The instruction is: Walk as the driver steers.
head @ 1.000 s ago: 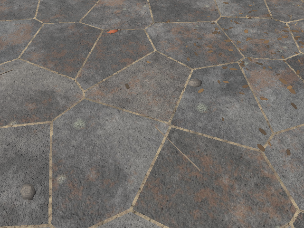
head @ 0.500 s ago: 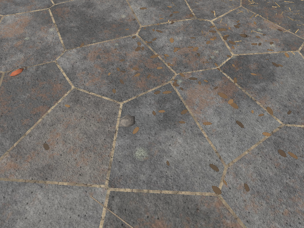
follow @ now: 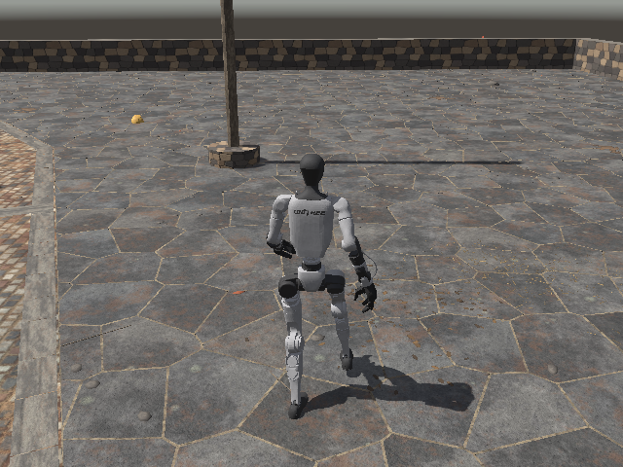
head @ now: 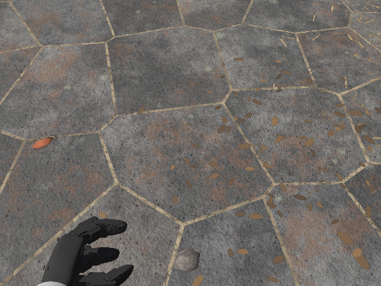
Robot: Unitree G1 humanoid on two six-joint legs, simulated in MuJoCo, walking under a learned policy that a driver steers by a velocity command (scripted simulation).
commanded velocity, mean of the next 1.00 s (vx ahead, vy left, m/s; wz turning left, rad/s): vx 1.00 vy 0.00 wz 0.35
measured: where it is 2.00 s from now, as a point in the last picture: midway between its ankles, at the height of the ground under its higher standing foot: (100, 61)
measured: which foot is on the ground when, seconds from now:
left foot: down 0.00-0.06, up 0.08-0.50, down 0.52-0.94, up 0.96-1.00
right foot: up 0.00-0.06, down 0.08-0.52, up 0.54-0.94, down 0.96-1.00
